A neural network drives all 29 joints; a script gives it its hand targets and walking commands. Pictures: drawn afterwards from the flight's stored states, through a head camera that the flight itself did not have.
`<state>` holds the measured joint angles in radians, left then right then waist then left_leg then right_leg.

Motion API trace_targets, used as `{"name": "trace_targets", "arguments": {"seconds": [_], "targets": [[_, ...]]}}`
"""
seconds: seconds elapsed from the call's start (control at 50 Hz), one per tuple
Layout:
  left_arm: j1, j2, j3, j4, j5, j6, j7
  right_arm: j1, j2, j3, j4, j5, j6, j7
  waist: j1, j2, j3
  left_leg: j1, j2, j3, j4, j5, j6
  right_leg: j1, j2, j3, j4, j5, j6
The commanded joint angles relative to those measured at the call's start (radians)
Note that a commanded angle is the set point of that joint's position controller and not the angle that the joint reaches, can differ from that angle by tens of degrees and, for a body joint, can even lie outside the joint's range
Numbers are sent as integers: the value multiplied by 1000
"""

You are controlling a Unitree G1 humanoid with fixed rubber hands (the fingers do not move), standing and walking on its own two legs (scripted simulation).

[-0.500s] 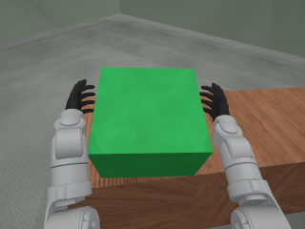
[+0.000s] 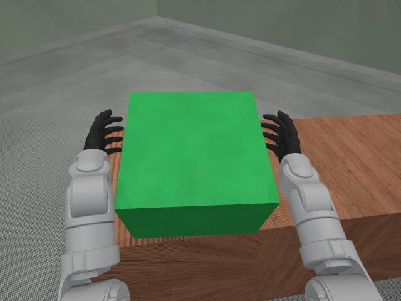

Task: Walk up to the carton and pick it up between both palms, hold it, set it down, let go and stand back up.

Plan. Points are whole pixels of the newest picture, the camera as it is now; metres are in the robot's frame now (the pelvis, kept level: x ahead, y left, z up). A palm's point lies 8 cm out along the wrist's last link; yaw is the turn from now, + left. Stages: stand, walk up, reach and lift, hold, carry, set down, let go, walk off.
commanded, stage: hold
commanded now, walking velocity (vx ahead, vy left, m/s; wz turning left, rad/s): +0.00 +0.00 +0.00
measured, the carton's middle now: (194, 164) +0.41 +0.00 +0.09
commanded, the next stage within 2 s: none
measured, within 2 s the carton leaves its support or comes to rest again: neither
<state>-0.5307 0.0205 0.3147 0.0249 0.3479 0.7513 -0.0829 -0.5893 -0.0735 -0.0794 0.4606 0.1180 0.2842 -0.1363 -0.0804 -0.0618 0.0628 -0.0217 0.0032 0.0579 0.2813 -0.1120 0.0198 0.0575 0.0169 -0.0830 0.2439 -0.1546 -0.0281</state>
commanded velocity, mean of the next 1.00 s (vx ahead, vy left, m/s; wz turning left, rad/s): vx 0.00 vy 0.00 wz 0.00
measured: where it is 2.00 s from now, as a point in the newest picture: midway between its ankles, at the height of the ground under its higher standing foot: outside the picture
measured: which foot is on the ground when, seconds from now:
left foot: down 0.00-1.00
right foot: down 0.00-1.00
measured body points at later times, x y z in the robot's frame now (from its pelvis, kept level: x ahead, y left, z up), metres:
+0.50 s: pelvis +0.00 +0.00 +0.00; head -0.04 +0.03 +0.45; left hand +0.36 +0.20 +0.18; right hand +0.37 -0.17 +0.18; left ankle +0.04 +0.10 -0.75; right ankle +0.00 -0.10 -0.75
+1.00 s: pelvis +0.01 +0.00 +0.00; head -0.05 +0.03 +0.45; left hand +0.37 +0.19 +0.18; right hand +0.37 -0.17 +0.19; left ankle +0.04 +0.10 -0.75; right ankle +0.00 -0.10 -0.75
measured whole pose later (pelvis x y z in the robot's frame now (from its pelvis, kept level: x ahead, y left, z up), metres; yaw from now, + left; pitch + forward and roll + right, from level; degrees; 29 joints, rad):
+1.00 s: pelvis +0.01 +0.00 +0.00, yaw +0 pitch -10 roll +0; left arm -0.54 0.02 0.35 0.03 0.38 0.76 -0.11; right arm -0.61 -0.08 -0.05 0.48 0.15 0.29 -0.15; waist -0.08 -0.08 0.05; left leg 0.02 0.01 0.07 0.28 -0.12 0.02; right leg 0.10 0.02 -0.07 0.24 -0.16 -0.03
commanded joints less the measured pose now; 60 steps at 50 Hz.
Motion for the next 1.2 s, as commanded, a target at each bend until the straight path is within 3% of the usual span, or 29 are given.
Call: {"name": "trace_targets", "arguments": {"seconds": [0.0,0.06,0.14,0.22,0.3,0.46,0.6,0.76,0.86,1.02,1.18], "targets": [[-543,-350,-365,-89,-168,-89,-159,-635,405,309,-248,66,-74,157,-2,59,-373,192,-10,9,5,155,-14,-35,5,-9,-27,138,34],[-531,-342,-328,-51,-150,-84,-164,-649,417,322,-234,70,-74,149,19,35,-350,168,-14,14,-3,137,1,-14,-2,-1,-28,159,42],[-516,-344,-301,-40,-127,-67,-177,-632,411,316,-208,76,-66,142,25,37,-302,157,-16,20,-15,126,2,-11,-3,1,-31,153,40],[-512,-344,-290,-57,-117,-57,-192,-610,408,318,-198,87,-54,135,16,46,-273,163,-18,21,-11,154,-7,-4,-2,0,-31,178,39],[-526,-350,-303,-59,-119,-54,-196,-599,399,294,-181,78,-45,140,-3,65,-239,160,-14,21,-18,126,-16,-35,-2,-5,-42,122,33],[-563,-362,-358,-86,-155,-80,-181,-614,391,265,-200,56,-64,153,-34,88,-306,194,-7,8,-4,136,-31,-64,4,-19,-37,95,28],[-544,-356,-355,-69,-156,-92,-158,-637,396,296,-218,59,-85,158,-4,66,-362,209,-5,6,7,171,-19,-48,10,-17,-29,121,31],[-501,-343,-307,-60,-126,-65,-171,-623,394,323,-211,91,-68,147,22,46,-303,188,-12,16,6,204,-12,-13,9,-5,-30,173,34],[-492,-348,-318,-87,-124,-52,-185,-579,390,318,-206,100,-47,138,-1,66,-261,191,-14,16,7,214,-26,-17,6,-2,-31,196,33],[-533,-360,-363,-108,-149,-66,-182,-580,381,278,-208,74,-45,153,-36,99,-271,192,-5,6,-4,152,-40,-63,6,-13,-39,107,24],[-556,-350,-358,-86,-164,-98,-163,-640,415,310,-238,61,-78,154,-1,50,-370,190,-12,11,3,155,-11,-34,4,-10,-25,143,38]]}}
